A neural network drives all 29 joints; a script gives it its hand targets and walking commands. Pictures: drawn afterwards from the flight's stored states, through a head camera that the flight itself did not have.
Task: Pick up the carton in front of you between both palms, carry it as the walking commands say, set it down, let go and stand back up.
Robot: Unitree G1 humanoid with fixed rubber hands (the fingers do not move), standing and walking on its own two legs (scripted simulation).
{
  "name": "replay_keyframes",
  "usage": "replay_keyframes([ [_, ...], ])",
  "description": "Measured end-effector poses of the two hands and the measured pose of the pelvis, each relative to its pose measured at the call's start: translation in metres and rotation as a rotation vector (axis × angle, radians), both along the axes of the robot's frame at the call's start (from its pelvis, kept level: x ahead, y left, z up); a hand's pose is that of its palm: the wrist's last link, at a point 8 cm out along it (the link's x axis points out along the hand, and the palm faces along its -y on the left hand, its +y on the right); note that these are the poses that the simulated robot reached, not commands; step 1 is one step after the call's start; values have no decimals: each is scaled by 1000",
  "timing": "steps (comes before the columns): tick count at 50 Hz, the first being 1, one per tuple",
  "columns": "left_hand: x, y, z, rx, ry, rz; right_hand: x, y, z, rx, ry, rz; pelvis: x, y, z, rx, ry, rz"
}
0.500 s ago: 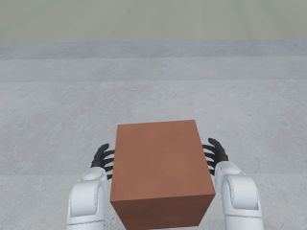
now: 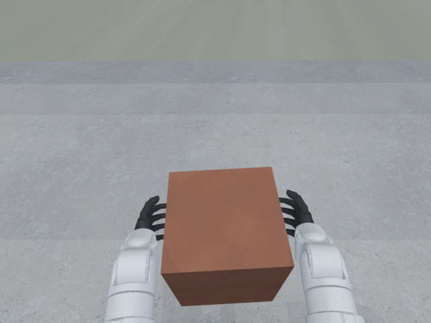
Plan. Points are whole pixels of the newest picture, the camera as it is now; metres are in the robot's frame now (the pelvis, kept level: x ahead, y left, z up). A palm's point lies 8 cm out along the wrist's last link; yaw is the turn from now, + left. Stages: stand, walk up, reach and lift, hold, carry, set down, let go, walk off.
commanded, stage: carry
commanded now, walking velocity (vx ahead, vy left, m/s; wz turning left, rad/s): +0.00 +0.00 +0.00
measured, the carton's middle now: (223, 240) +0.32 +0.00 -0.04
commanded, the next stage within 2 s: hold in 0.62 s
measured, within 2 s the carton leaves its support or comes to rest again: neither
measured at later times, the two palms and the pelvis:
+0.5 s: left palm (146, 243) +0.27 +0.14 +0.04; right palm (308, 237) +0.27 -0.16 +0.04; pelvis -0.01 -0.01 +0.00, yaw +0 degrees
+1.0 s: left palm (149, 247) +0.26 +0.13 +0.05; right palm (319, 250) +0.25 -0.16 +0.05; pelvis -0.03 +0.00 +0.01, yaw -3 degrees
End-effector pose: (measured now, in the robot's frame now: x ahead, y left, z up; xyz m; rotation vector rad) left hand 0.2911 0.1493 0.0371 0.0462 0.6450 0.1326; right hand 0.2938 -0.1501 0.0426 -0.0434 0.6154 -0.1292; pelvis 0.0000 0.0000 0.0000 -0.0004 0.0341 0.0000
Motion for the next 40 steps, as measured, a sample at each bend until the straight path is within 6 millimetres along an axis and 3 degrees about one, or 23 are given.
replay_keyframes([
  [13, -18, -2, -2, 8, 43, -2, -17, -2, -4, 3, 43, 3, -6, -2, -1, 0, -2, 2],
  [33, -21, -8, 1, 10, 28, -4, -22, -8, -1, 8, 28, -1, -13, -7, -1, 2, -1, 2],
  [40, -33, -9, 2, 32, 45, -21, -33, -9, 0, 12, 44, -4, -18, -6, 6, 0, -115, -37],
])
